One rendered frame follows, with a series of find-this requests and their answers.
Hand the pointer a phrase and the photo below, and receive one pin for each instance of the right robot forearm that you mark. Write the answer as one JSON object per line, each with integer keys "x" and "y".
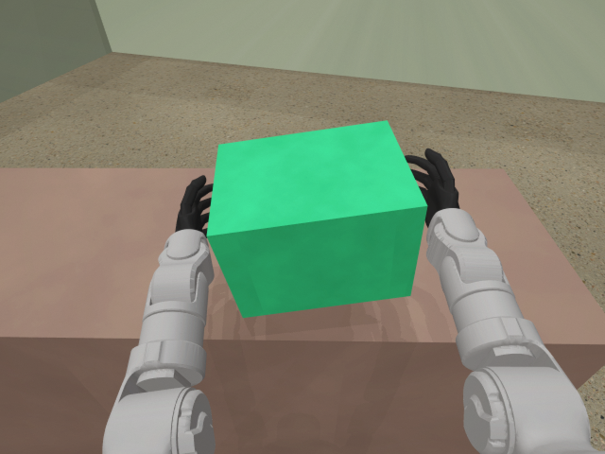
{"x": 492, "y": 331}

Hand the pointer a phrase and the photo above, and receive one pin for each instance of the left robot forearm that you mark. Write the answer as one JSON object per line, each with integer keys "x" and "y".
{"x": 170, "y": 352}

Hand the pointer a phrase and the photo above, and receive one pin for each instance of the pedestal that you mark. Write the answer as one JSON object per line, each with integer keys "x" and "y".
{"x": 79, "y": 247}

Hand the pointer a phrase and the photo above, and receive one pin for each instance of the robot left hand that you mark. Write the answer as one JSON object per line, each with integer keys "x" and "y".
{"x": 190, "y": 216}

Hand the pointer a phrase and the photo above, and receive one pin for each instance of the carton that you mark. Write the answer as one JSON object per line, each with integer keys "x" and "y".
{"x": 315, "y": 219}

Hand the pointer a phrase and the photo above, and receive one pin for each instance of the left robot upper arm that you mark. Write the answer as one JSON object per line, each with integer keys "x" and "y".
{"x": 173, "y": 421}

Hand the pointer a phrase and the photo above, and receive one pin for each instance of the robot right hand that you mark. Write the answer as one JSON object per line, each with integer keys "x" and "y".
{"x": 440, "y": 182}

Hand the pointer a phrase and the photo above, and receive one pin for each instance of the right robot upper arm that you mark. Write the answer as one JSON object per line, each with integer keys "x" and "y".
{"x": 524, "y": 410}

